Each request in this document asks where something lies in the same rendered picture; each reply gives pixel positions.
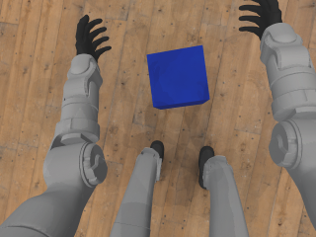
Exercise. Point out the left robot upper arm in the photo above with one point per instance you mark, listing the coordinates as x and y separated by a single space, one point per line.
71 173

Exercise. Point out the robot right shin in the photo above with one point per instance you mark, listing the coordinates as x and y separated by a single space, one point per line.
218 158

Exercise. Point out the robot left forearm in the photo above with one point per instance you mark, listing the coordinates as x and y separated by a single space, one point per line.
80 104

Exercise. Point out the right robot thigh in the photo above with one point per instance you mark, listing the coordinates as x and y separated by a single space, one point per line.
226 215

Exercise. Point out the carton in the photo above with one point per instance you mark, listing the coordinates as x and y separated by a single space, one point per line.
178 78

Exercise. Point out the robot right hand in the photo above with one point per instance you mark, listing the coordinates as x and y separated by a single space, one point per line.
269 13

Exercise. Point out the robot left hand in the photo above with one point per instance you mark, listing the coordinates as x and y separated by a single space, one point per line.
84 38

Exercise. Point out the robot right forearm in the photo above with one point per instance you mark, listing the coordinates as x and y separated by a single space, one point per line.
290 71

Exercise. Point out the right robot upper arm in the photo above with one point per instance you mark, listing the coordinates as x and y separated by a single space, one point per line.
293 147

